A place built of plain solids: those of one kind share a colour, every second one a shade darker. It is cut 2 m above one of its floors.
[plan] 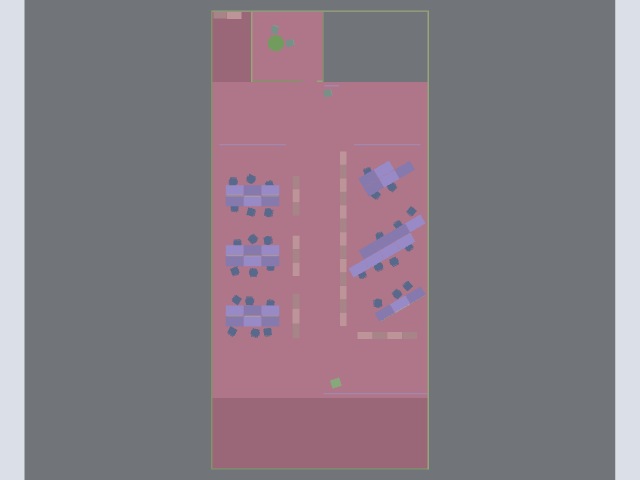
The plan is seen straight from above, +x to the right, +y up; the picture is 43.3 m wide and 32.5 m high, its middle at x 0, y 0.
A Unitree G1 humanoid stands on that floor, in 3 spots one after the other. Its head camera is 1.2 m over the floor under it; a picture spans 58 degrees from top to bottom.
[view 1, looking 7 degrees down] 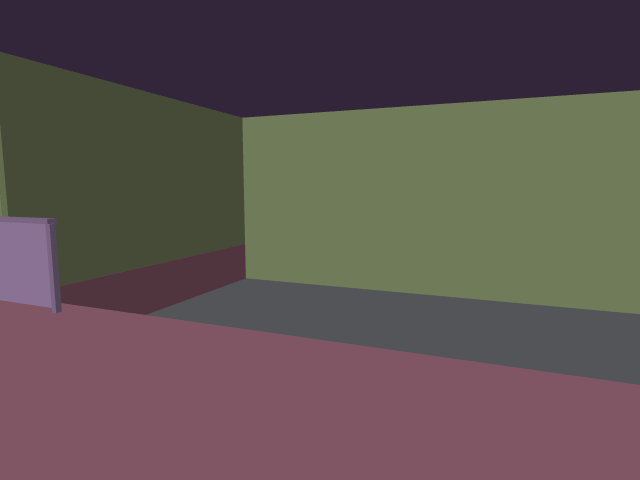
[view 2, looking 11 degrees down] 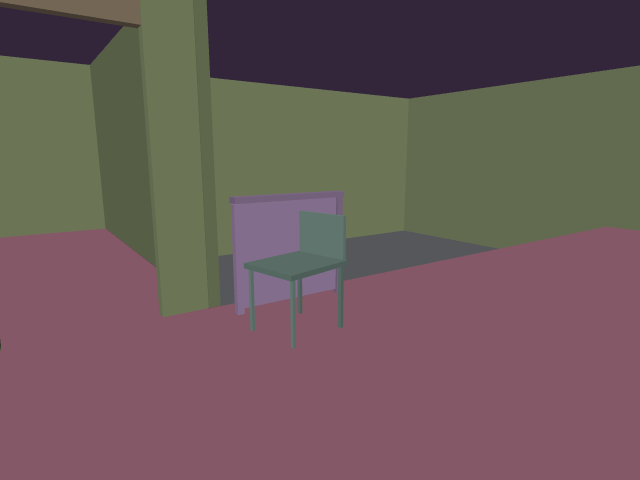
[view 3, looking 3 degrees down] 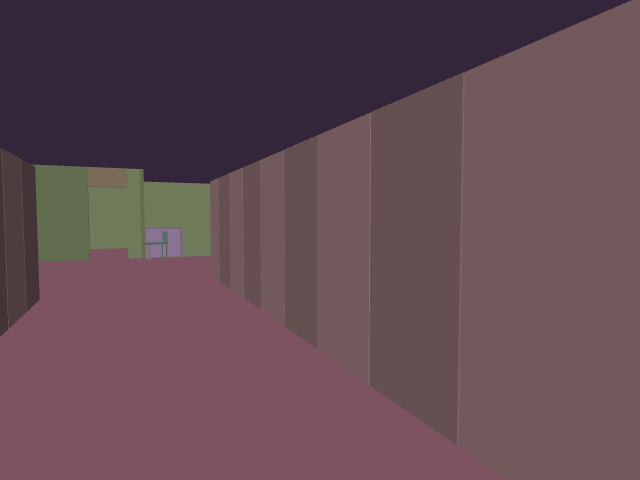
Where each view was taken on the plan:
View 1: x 5.12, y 7.63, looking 112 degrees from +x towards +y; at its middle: wall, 8.49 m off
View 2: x -1.00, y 7.48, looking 55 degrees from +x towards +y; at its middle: visitorchair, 3.12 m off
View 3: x -0.21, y -3.01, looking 66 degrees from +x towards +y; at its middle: cabinet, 3.83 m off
